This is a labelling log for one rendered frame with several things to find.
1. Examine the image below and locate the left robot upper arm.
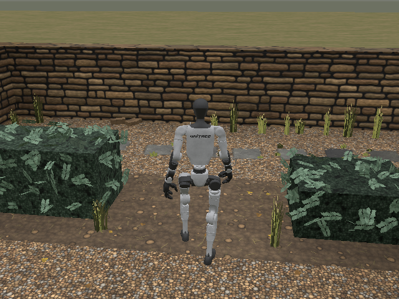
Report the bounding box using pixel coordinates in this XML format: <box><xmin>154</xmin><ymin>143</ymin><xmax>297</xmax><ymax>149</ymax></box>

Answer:
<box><xmin>172</xmin><ymin>125</ymin><xmax>188</xmax><ymax>161</ymax></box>

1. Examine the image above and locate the robot left foot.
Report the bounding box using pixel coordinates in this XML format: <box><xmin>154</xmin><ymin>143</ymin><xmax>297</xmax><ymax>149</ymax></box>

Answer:
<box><xmin>180</xmin><ymin>230</ymin><xmax>189</xmax><ymax>242</ymax></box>

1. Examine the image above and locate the robot left forearm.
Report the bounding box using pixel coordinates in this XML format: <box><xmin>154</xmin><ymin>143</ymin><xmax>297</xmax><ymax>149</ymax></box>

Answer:
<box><xmin>165</xmin><ymin>151</ymin><xmax>178</xmax><ymax>183</ymax></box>

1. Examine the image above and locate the right robot hand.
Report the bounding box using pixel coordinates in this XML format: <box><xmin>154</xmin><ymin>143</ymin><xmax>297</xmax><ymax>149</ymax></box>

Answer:
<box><xmin>218</xmin><ymin>171</ymin><xmax>233</xmax><ymax>184</ymax></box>

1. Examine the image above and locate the left robot hand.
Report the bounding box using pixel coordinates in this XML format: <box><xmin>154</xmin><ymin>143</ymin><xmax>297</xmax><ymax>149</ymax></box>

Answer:
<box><xmin>163</xmin><ymin>182</ymin><xmax>178</xmax><ymax>199</ymax></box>

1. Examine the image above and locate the right robot upper arm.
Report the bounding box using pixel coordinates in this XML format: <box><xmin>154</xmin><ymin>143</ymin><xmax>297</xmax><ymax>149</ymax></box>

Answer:
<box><xmin>213</xmin><ymin>125</ymin><xmax>229</xmax><ymax>159</ymax></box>

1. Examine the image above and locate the robot right forearm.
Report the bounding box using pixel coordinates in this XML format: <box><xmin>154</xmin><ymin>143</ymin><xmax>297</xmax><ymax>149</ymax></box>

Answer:
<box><xmin>222</xmin><ymin>150</ymin><xmax>233</xmax><ymax>173</ymax></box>

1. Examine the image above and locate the robot right thigh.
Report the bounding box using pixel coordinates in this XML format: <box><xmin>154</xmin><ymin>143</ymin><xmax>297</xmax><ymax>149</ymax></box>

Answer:
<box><xmin>206</xmin><ymin>175</ymin><xmax>221</xmax><ymax>225</ymax></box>

